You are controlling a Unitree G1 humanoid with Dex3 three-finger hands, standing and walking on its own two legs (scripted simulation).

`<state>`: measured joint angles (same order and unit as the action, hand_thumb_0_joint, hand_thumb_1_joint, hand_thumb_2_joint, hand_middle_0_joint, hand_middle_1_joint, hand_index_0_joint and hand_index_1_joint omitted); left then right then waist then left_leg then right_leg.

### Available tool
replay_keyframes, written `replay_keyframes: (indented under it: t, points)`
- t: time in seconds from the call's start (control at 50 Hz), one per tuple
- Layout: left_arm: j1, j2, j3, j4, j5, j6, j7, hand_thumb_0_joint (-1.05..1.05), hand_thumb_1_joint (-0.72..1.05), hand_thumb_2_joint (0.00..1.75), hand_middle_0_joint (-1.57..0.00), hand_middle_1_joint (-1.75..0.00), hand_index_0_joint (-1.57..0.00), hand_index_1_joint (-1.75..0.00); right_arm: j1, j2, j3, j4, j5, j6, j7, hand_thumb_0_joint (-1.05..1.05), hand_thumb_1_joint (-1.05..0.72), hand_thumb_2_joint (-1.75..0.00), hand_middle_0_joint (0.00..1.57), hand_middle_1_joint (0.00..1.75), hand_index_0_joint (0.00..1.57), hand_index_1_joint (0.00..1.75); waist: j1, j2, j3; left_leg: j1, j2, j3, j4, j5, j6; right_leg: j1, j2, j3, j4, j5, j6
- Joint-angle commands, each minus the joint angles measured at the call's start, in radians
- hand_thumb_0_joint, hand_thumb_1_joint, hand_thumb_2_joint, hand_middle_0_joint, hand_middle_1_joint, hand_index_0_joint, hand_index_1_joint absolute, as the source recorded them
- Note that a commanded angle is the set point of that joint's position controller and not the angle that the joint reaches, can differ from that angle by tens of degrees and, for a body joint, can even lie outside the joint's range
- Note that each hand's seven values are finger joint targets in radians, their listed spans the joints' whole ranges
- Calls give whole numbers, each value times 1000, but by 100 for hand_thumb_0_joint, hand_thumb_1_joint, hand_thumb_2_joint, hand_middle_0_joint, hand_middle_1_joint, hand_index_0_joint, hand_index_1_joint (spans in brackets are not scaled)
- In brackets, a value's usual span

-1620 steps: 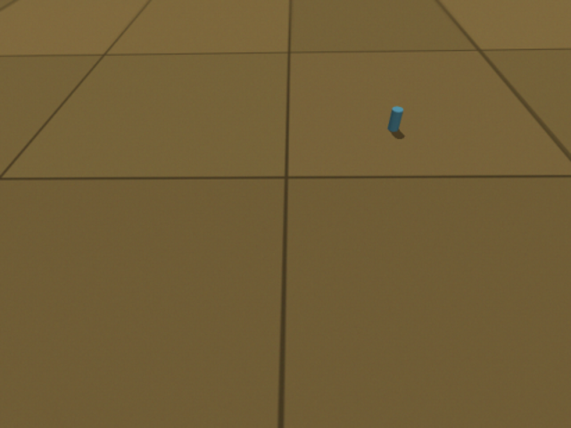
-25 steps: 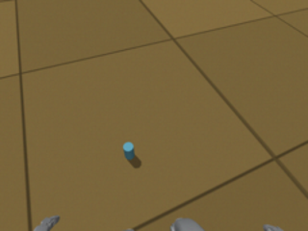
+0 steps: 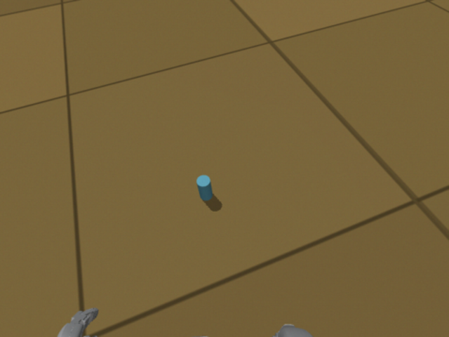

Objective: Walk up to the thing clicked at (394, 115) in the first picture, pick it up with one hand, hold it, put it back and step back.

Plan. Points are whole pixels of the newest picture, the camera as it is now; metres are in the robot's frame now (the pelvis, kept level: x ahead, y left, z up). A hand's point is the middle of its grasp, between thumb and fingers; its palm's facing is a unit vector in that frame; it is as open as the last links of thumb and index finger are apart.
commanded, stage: step back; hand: left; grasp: from the side
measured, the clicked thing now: (204, 188) +0.82 +0.17 -0.69
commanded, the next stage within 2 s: stand in 1.60 s
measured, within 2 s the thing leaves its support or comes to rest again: neither
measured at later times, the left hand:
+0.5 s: hand out of the picture -0.11 +0.24 -0.13, palm faces -0.04 -0.90 -0.43, open 7.4 cm
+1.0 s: hand out of the picture -0.20 +0.25 -0.14, palm faces +0.03 -0.92 -0.39, open 7.4 cm
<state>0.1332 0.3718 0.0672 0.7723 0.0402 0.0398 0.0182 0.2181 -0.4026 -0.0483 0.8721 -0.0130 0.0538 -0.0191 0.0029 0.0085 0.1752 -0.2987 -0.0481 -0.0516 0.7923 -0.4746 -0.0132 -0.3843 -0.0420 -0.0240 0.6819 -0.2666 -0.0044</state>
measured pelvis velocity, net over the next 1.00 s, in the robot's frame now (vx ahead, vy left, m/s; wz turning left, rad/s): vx -0.24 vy -0.03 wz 0.02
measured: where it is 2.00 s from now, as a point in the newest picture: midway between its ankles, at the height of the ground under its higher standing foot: outside the picture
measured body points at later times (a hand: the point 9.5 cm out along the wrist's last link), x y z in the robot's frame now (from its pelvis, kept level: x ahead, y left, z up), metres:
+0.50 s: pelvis -0.18 -0.03 +0.01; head -0.13 -0.05 +0.45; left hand -0.11 +0.28 -0.10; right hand -0.06 -0.35 -0.12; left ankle -0.13 +0.12 -0.65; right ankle -0.17 -0.13 -0.72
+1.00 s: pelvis -0.24 -0.03 +0.01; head -0.24 -0.03 +0.46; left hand -0.20 +0.29 -0.11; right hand -0.17 -0.34 -0.12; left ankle -0.24 +0.11 -0.72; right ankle -0.20 -0.14 -0.72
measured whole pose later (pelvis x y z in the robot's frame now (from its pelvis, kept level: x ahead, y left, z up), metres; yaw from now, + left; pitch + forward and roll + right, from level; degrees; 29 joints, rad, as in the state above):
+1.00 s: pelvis -0.24 -0.03 +0.01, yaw +1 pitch -4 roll -1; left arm 0.26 0.38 0.07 1.00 0.04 -0.02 -0.02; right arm 0.22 -0.36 -0.05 0.98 -0.04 0.02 0.02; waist 0.01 0.03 0.06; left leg -0.24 0.04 -0.04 0.69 -0.41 0.01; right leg -0.26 0.04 -0.03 0.59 -0.26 -0.02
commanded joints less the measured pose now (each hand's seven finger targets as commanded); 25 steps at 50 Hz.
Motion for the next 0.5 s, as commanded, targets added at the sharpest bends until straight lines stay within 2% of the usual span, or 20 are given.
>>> replay_keyframes:
  t: [0.0,0.02,0.04,0.06,0.08,0.1,0.12,0.16,0.22,0.26,0.3,0.32,0.34,0.36,0.38,0.4,0.42,0.44,0.46,0.48]
  points:
    - [29,213,46,-75,-22,6,10,0,90,90,-20,-30,-20,-30,64,-208,-76,-55,-23,-45,-8,0,-90,-90,20,30,20,30,9,-54,-262,153,131,-131,-396,329,75,76,-106,176,29,216,-78]
    - [14,178,37,-88,-30,3,9,0,90,90,-20,-30,-20,-30,18,-309,-92,-79,-25,-42,0,0,-90,-90,20,30,20,30,7,181,-231,150,347,-411,-433,431,199,-100,60,43,187,-136,-19]
    - [-67,219,64,-89,-25,4,23,0,90,90,-20,-30,-20,-30,2,-363,-101,-93,-25,-43,5,0,-90,-90,20,30,20,30,-54,230,-222,4,458,-518,-458,536,328,-52,96,106,400,-405,-4]
    - [-82,225,67,-76,-19,10,25,0,90,90,-20,-30,-20,-30,-15,-323,-97,-84,-31,-49,0,0,-90,-90,20,30,20,30,-40,132,-206,-18,427,-437,-425,614,314,-45,109,194,513,-389,-15]
    - [-38,207,64,-56,-33,11,22,0,90,90,-20,-30,-20,-30,-60,-275,-76,-88,-29,-51,-7,0,-90,-90,20,30,20,30,1,80,-209,30,361,-316,-384,692,282,-75,133,234,572,-334,-24]
    - [12,202,59,-29,-39,9,20,0,90,90,-20,-30,-20,-30,-95,-243,-64,-94,-29,-50,-12,0,-90,-90,20,30,20,30,30,73,-207,51,320,-240,-356,703,255,-94,134,215,598,-291,-23]
    - [36,210,63,-15,-35,7,16,0,90,90,-20,-30,-20,-30,-103,-235,-63,-102,-23,-50,-14,0,-90,-90,20,30,20,30,36,105,-188,25,314,-208,-341,698,251,-75,126,190,598,-266,-15]
    - [56,195,60,-7,-28,2,11,0,90,90,-20,-30,-20,-30,-119,-214,-62,-109,-27,-42,-10,0,-90,-90,20,30,20,30,32,139,-168,64,295,-181,-329,673,258,-68,110,159,486,-276,8]
    - [35,185,53,-10,-22,-8,3,0,90,90,-20,-30,-20,-30,-61,-221,-66,-109,-29,-33,-7,0,-90,-90,20,30,20,30,-15,179,-189,140,299,-188,-315,640,267,-36,87,98,258,-278,27]
    - [53,185,50,10,-19,-16,2,0,90,90,-20,-30,-20,-30,-56,-233,-68,-112,-26,-22,-1,0,-90,-90,20,30,20,30,-21,198,-230,159,279,-179,-295,597,241,27,77,46,78,-238,20]
    - [138,180,51,57,-15,-25,2,0,90,90,-20,-30,-20,-30,-95,-249,-67,-120,-12,-6,4,0,-90,-90,20,30,20,30,26,198,-279,117,264,-149,-240,559,200,171,77,0,-184,-65,-1]
    - [166,187,51,73,-8,-31,4,0,90,90,-20,-30,-20,-30,-106,-232,-62,-118,-7,-1,5,0,-90,-90,20,30,20,30,38,176,-286,48,236,-132,-213,472,154,240,69,18,-268,4,-22]
    - [166,244,68,69,6,-38,5,0,90,90,-20,-30,-20,-30,-107,-191,-48,-127,-2,-1,8,0,-90,-90,20,30,20,30,37,52,-257,-127,154,-112,-117,288,98,293,-28,208,-283,-22,-51]
    - [136,365,99,53,4,-34,1,0,90,90,-20,-30,-20,-30,-160,-139,-39,-156,5,-5,-3,0,-90,-90,20,30,20,30,73,-250,-189,-278,-50,-41,88,-44,32,177,-269,504,-367,19,-189]
    - [62,421,110,16,10,-40,8,0,90,90,-20,-30,-20,-30,-167,-178,-61,-149,0,3,-16,0,-90,-90,20,30,20,30,77,-272,-135,-227,-15,-139,331,-149,5,-26,-427,664,-412,45,-319]
    - [30,366,92,0,1,-46,12,0,90,90,-20,-30,-20,-30,-143,-210,-67,-130,0,5,-14,0,-90,-90,20,30,20,30,39,-135,-114,-192,-17,-197,434,-95,2,-64,-374,551,-366,115,-290]
    - [-47,297,73,-7,-1,-49,16,0,90,90,-20,-30,-20,-30,-83,-194,-60,-97,8,1,-12,0,-90,-90,20,30,20,30,-14,-42,-129,-205,-53,-198,442,-30,16,8,-264,359,-271,265,-226]
    - [-66,265,69,0,4,-49,18,0,90,90,-20,-30,-20,-30,-51,-183,-56,-76,12,-5,-10,0,-90,-90,20,30,20,30,-31,-62,-150,-207,-67,-151,435,11,11,55,-201,256,-225,308,-181]
    - [-32,252,71,8,7,-52,20,0,90,90,-20,-30,-20,-30,-45,-172,-50,-75,6,-12,-10,0,-90,-90,20,30,20,30,-10,-104,-173,-212,-62,-121,420,32,1,106,-174,229,-205,293,-168]
    - [14,256,72,12,8,-57,18,0,90,90,-20,-30,-20,-30,-51,-175,-47,-71,0,-16,-8,0,-90,-90,20,30,20,30,21,-126,-185,-221,-48,-103,377,25,-9,160,-170,236,-211,231,-175]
